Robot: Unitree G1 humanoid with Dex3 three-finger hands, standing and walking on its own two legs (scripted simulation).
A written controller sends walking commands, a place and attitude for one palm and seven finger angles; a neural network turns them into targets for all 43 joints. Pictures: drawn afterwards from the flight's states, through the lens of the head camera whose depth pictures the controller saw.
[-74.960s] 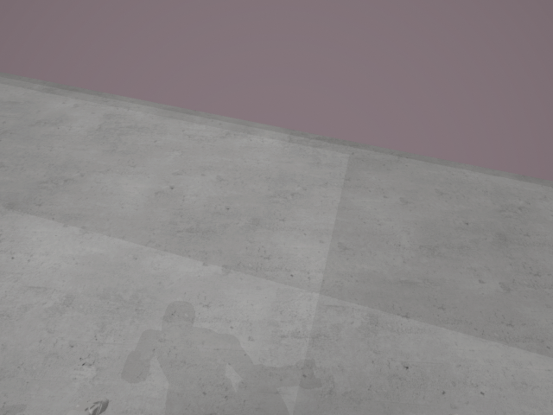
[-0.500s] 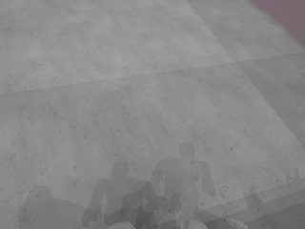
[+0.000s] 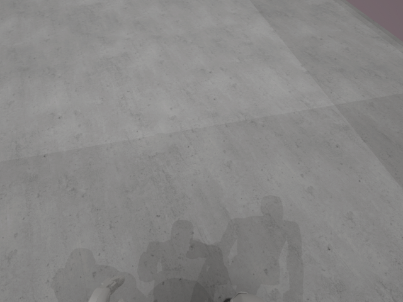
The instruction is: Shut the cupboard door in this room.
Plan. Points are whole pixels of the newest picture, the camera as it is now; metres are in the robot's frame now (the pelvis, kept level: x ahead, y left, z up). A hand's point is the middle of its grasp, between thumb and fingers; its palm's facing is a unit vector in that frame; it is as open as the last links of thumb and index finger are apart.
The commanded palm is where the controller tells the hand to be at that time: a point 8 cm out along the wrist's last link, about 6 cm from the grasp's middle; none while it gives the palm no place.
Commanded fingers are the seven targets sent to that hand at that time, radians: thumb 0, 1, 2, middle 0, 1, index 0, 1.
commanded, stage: turn to face it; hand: left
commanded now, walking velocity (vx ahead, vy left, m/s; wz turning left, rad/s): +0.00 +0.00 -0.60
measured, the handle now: out of the picture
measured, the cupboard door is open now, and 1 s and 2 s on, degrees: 51 51 51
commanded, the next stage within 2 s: none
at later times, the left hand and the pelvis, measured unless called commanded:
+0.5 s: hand (101, 298) +0.15 +0.24 -0.17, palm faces -0.13 -0.98 -0.18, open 7.4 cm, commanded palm none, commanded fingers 0.00 0.90 0.90 -0.20 -0.30 -0.20 -0.30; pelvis +0.07 +0.05 +0.01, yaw -15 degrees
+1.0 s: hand (163, 238) +0.27 +0.11 -0.13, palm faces -0.53 -0.80 -0.27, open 7.4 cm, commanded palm none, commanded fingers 0.00 0.90 0.90 -0.20 -0.30 -0.20 -0.30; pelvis +0.07 +0.00 +0.01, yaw -34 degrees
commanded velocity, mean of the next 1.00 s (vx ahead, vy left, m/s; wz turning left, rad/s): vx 0.00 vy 0.00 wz -0.60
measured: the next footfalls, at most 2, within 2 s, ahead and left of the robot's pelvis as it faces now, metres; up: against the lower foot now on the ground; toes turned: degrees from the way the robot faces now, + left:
left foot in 0.38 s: +0.14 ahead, +0.14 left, +0.00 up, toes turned -10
right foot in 0.86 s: +0.04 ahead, -0.11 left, +0.00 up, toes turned -35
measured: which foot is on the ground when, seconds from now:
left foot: up 0.00-0.36, down 0.38-0.86, up 0.88-1.00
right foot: down 0.00-0.38, up 0.40-0.84, down 0.86-1.00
